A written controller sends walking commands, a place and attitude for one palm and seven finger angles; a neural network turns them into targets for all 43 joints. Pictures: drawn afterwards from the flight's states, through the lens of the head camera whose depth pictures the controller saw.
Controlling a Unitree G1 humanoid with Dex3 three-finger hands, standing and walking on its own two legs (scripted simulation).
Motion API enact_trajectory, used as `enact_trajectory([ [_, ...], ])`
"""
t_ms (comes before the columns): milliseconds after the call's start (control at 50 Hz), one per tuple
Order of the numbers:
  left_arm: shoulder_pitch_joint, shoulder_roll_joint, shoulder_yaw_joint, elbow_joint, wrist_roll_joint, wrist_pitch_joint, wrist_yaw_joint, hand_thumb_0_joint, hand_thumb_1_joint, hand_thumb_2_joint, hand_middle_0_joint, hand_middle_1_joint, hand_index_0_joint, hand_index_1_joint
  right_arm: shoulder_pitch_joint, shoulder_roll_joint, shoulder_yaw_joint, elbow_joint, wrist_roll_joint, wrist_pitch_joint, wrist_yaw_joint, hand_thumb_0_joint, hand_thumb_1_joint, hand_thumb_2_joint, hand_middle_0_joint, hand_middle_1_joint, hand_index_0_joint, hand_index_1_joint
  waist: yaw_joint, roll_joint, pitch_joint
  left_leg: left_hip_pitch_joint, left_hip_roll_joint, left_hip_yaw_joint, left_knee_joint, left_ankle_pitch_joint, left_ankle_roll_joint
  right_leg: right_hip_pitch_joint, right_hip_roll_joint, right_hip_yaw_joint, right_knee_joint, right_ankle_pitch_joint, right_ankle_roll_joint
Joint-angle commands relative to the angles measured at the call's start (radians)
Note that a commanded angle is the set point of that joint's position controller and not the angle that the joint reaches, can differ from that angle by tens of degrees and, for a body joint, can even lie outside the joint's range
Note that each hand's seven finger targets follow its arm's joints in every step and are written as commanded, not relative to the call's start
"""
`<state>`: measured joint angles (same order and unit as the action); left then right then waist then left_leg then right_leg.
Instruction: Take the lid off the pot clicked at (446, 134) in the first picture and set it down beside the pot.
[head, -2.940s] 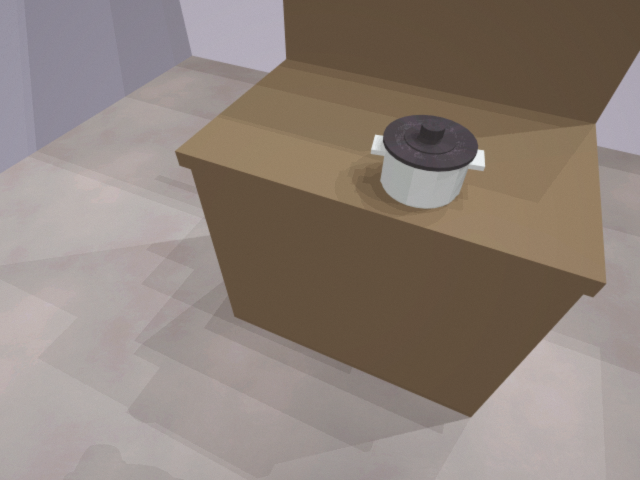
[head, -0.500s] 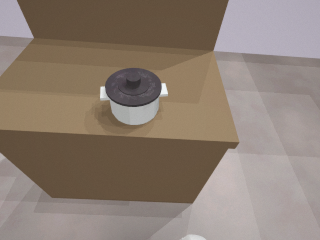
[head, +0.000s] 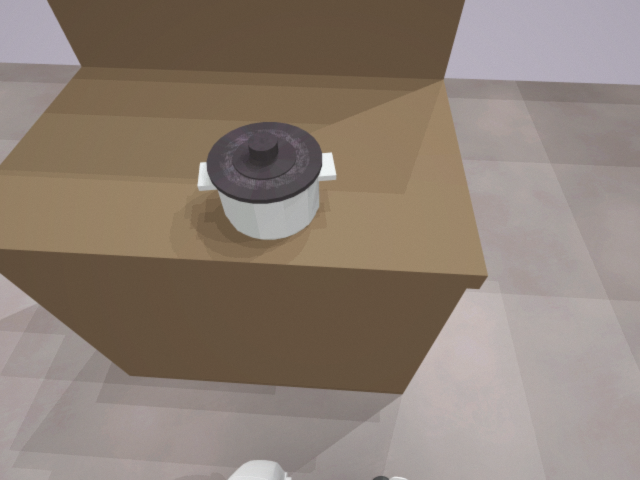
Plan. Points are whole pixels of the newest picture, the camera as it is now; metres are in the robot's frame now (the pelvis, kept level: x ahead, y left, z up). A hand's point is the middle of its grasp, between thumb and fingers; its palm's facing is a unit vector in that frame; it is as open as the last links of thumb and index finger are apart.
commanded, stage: come to a stop and stand still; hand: left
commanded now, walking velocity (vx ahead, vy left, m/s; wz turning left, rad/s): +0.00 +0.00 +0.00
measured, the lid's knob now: (263, 146) +0.53 +0.13 +0.10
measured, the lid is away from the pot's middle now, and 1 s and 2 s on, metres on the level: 0.00 0.00 0.00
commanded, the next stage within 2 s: look again from close up in 0.92 s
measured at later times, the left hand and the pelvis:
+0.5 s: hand out of the picture -0.05 +0.26 -0.17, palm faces +0.02 -0.97 -0.22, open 7.4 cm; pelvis -0.05 +0.07 +0.01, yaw -1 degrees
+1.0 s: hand out of the picture -0.10 +0.21 -0.17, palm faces +0.03 -0.99 -0.15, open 7.4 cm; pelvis -0.07 +0.06 +0.01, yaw -1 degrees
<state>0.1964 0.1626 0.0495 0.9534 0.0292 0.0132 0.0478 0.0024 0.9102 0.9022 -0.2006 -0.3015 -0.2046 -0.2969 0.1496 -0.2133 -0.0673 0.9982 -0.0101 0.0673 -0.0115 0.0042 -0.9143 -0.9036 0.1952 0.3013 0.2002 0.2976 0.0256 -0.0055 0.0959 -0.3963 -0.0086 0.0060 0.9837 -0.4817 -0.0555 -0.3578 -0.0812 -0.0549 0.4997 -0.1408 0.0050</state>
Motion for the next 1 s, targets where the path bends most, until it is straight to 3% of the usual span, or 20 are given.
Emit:
enact_trajectory([
  [0,0.051,0.227,0.056,-0.045,0.013,0.006,0.001,0.000,0.900,0.900,-0.200,-0.300,-0.200,-0.300,0.104,-0.022,0.000,-0.044,0.001,-0.034,0.004,0.000,-0.900,-0.900,0.200,0.300,0.200,0.300,-0.001,-0.215,-0.170,0.094,0.002,0.032,-0.267,0.026,0.023,0.136,-0.212,0.249,-0.180,0.051,-0.172],
  [40,0.021,0.224,0.053,-0.044,0.002,0.015,-0.004,0.000,0.900,0.900,-0.200,-0.300,-0.200,-0.300,0.195,-0.017,0.003,-0.014,0.002,-0.043,0.002,0.000,-0.900,-0.900,0.200,0.300,0.200,0.300,-0.042,-0.188,-0.181,0.286,-0.021,0.070,-0.503,0.189,0.033,0.025,-0.159,0.199,-0.141,-0.109,-0.105],
  [60,0.016,0.192,0.045,-0.051,-0.006,0.022,-0.008,0.000,0.900,0.900,-0.200,-0.300,-0.200,-0.300,0.219,-0.048,0.001,-0.015,0.000,-0.049,-0.002,0.000,-0.900,-0.900,0.200,0.300,0.200,0.300,-0.059,-0.085,-0.148,0.338,0.020,0.024,-0.594,0.201,0.042,-0.066,-0.113,0.156,-0.069,-0.220,-0.059],
  [80,0.022,0.133,0.035,-0.064,-0.013,0.031,-0.012,0.000,0.900,0.900,-0.200,-0.300,-0.200,-0.300,0.208,-0.114,-0.012,-0.031,-0.012,-0.053,-0.004,0.000,-0.900,-0.900,0.200,0.300,0.200,0.300,-0.063,0.174,-0.090,0.272,0.195,-0.230,-0.738,0.049,0.098,-0.189,-0.003,0.068,0.124,-0.326,-0.004],
  [100,-0.004,0.106,0.027,-0.075,-0.011,0.038,-0.009,0.000,0.900,0.900,-0.200,-0.300,-0.200,-0.300,0.131,-0.173,-0.017,-0.076,-0.019,-0.046,-0.009,0.000,-0.900,-0.900,0.200,0.300,0.200,0.300,-0.059,0.333,-0.004,0.048,0.332,-0.391,-0.854,-0.022,0.171,-0.180,0.071,0.032,0.281,-0.390,0.029],
  [120,-0.010,0.125,0.030,-0.056,-0.005,0.042,-0.010,0.000,0.900,0.900,-0.200,-0.300,-0.200,-0.300,0.051,-0.153,-0.001,-0.095,-0.025,-0.046,-0.011,0.000,-0.900,-0.900,0.200,0.300,0.200,0.300,-0.037,0.243,0.032,-0.087,0.334,-0.384,-0.889,-0.086,0.206,-0.105,0.041,0.114,0.374,-0.340,0.014],
  [140,0.021,0.130,0.032,-0.040,0.001,0.048,-0.009,0.000,0.900,0.900,-0.200,-0.300,-0.200,-0.300,0.021,-0.135,0.004,-0.096,-0.024,-0.053,-0.016,0.000,-0.900,-0.900,0.200,0.300,0.200,0.300,-0.009,0.272,0.020,-0.104,0.293,-0.352,-0.894,-0.085,0.203,-0.082,0.051,0.136,0.441,-0.311,0.013],
  [160,0.049,0.137,0.038,-0.013,0.005,0.048,-0.016,0.000,0.900,0.900,-0.200,-0.300,-0.200,-0.300,-0.002,-0.110,0.009,-0.094,-0.022,-0.055,-0.024,0.000,-0.900,-0.900,0.200,0.300,0.200,0.300,0.008,0.188,0.030,-0.066,0.248,-0.287,-0.853,-0.017,0.188,-0.100,0.060,0.141,0.513,-0.250,0.010],
  [180,0.087,0.128,0.037,0.012,0.003,0.043,-0.020,0.000,0.900,0.900,-0.200,-0.300,-0.200,-0.300,-0.011,-0.096,0.019,-0.090,-0.017,-0.060,-0.028,0.000,-0.900,-0.900,0.200,0.300,0.200,0.300,0.023,0.168,0.017,-0.012,0.215,-0.225,-0.821,0.066,0.180,-0.118,0.063,0.134,0.549,-0.217,0.014],
  [240,0.106,0.121,0.023,0.039,-0.005,0.028,-0.020,0.000,0.900,0.900,-0.200,-0.300,-0.200,-0.300,0.058,-0.075,0.027,-0.064,-0.005,-0.071,-0.034,0.000,-0.900,-0.900,0.200,0.300,0.200,0.300,0.003,0.094,-0.035,0.178,0.186,-0.157,-0.773,0.323,0.184,-0.145,0.058,0.103,0.509,-0.204,0.028],
  [340,0.067,0.101,-0.001,0.044,-0.012,0.023,-0.013,0.000,0.900,0.900,-0.200,-0.300,-0.200,-0.300,0.173,-0.068,0.029,-0.004,-0.007,-0.073,-0.043,0.000,-0.900,-0.900,0.200,0.300,0.200,0.300,-0.047,0.112,-0.074,0.338,0.239,-0.229,-0.751,0.514,0.228,-0.065,0.036,0.068,0.258,-0.321,0.026],
  [380,0.089,0.086,-0.008,0.058,-0.015,0.022,-0.012,0.000,0.900,0.900,-0.200,-0.300,-0.200,-0.300,0.185,-0.079,0.027,0.012,-0.011,-0.071,-0.040,0.000,-0.900,-0.900,0.200,0.300,0.200,0.300,-0.046,0.112,-0.097,0.331,0.245,-0.246,-0.754,0.497,0.231,0.015,0.038,0.064,0.150,-0.328,0.015],
  [440,0.154,0.080,-0.012,0.102,-0.018,0.012,-0.007,0.000,0.900,0.900,-0.200,-0.300,-0.200,-0.300,0.179,-0.070,0.029,0.032,-0.002,-0.074,-0.037,0.000,-0.900,-0.900,0.200,0.300,0.200,0.300,-0.019,0.049,-0.108,0.264,0.213,-0.229,-0.724,0.441,0.197,0.168,0.037,0.063,-0.057,-0.176,0.001],
  [480,0.186,0.089,-0.013,0.130,-0.015,-0.003,0.000,0.000,0.900,0.900,-0.200,-0.300,-0.200,-0.300,0.171,-0.034,0.037,0.047,0.007,-0.076,-0.031,0.000,-0.900,-0.900,0.200,0.300,0.200,0.300,-0.018,-0.014,-0.087,0.173,0.130,-0.152,-0.677,0.337,0.122,0.263,-0.021,0.135,-0.190,-0.026,-0.027],
  [520,0.162,0.104,-0.020,0.130,-0.020,-0.011,0.001,0.000,0.900,0.900,-0.200,-0.300,-0.200,-0.300,0.171,-0.009,0.047,0.056,0.008,-0.078,-0.024,0.000,-0.900,-0.900,0.200,0.300,0.200,0.300,-0.039,-0.028,-0.057,0.219,0.069,-0.105,-0.663,0.303,0.080,0.170,-0.087,0.190,-0.198,-0.035,-0.070],
  [540,0.154,0.101,-0.022,0.131,-0.020,-0.009,0.000,0.000,0.900,0.900,-0.200,-0.300,-0.200,-0.300,0.177,-0.003,0.047,0.067,0.006,-0.074,-0.020,0.000,-0.900,-0.900,0.200,0.300,0.200,0.300,-0.040,-0.029,-0.047,0.239,0.067,-0.108,-0.666,0.325,0.077,0.148,-0.076,0.173,-0.191,-0.049,-0.073],
  [560,0.155,0.087,-0.024,0.137,-0.020,-0.020,0.001,0.000,0.900,0.900,-0.200,-0.300,-0.200,-0.300,0.178,-0.011,0.047,0.079,0.000,-0.074,-0.022,0.000,-0.900,-0.900,0.200,0.300,0.200,0.300,-0.041,-0.122,-0.064,0.259,0.078,-0.093,-0.640,0.380,0.086,0.152,-0.054,0.174,-0.186,0.004,-0.064],
  [580,0.148,0.075,-0.028,0.138,-0.022,-0.025,0.002,0.000,0.900,0.900,-0.200,-0.300,-0.200,-0.300,0.185,-0.025,0.047,0.090,0.001,-0.075,-0.023,0.000,-0.900,-0.900,0.200,0.300,0.200,0.300,-0.045,-0.132,-0.067,0.270,0.085,-0.089,-0.635,0.405,0.089,0.155,-0.055,0.163,-0.183,0.032,-0.057],
  [720,0.182,0.052,-0.029,0.152,-0.021,-0.018,0.003,0.000,0.900,0.900,-0.200,-0.300,-0.200,-0.300,0.190,-0.006,0.050,0.130,0.000,-0.070,-0.026,0.000,-0.900,-0.900,0.200,0.300,0.200,0.300,-0.035,0.021,0.012,0.232,0.094,-0.124,-0.703,0.244,0.097,0.106,-0.018,0.139,-0.177,-0.121,-0.049],
  [980,0.219,0.026,-0.030,0.169,-0.020,-0.026,0.001,0.000,0.900,0.900,-0.200,-0.300,-0.200,-0.300,0.200,0.011,0.048,0.134,-0.001,-0.071,-0.030,0.000,-0.900,-0.900,0.200,0.300,0.200,0.300,-0.037,0.009,-0.010,0.242,0.095,-0.123,-0.686,0.255,0.099,0.099,-0.013,0.142,-0.178,-0.113,-0.053],
])
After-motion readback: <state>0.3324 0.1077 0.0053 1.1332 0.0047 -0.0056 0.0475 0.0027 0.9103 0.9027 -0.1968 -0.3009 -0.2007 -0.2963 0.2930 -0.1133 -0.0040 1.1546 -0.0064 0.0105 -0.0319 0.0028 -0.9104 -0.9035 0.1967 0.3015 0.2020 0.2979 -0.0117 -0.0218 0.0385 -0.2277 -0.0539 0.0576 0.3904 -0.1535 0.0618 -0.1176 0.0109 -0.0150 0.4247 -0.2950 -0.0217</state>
